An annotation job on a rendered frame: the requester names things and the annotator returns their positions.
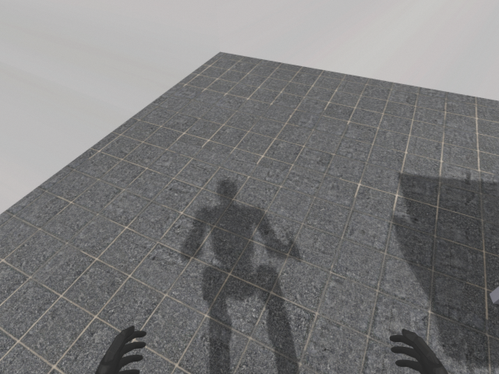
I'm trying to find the robot left hand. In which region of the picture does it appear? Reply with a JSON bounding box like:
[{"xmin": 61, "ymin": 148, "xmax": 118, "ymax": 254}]
[{"xmin": 95, "ymin": 326, "xmax": 147, "ymax": 374}]

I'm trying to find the robot right hand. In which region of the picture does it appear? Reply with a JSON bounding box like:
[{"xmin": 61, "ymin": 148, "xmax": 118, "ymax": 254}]
[{"xmin": 389, "ymin": 329, "xmax": 448, "ymax": 374}]

